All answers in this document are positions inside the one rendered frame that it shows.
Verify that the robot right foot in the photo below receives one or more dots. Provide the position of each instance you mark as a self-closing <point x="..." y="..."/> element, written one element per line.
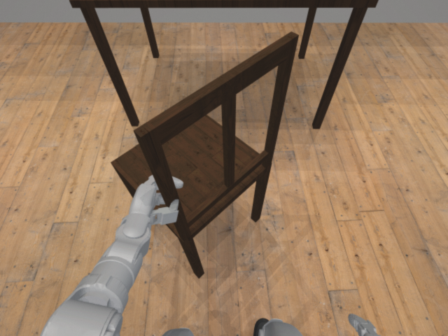
<point x="259" y="325"/>

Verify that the robot left upper arm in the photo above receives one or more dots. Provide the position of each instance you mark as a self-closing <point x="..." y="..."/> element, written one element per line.
<point x="78" y="318"/>

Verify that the robot right thigh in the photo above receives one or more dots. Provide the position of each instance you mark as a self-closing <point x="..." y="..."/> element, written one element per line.
<point x="276" y="328"/>

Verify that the right robot hand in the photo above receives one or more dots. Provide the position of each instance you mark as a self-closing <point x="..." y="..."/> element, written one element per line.
<point x="363" y="327"/>

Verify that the robot left forearm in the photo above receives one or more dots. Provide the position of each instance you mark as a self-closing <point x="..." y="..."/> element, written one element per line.
<point x="112" y="277"/>

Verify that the left robot hand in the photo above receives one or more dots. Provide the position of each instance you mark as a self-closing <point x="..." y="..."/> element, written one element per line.
<point x="145" y="199"/>

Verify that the table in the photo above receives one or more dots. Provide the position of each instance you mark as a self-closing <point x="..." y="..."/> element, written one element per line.
<point x="359" y="9"/>

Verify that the chair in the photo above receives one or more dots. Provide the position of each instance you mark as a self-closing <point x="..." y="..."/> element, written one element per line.
<point x="215" y="166"/>

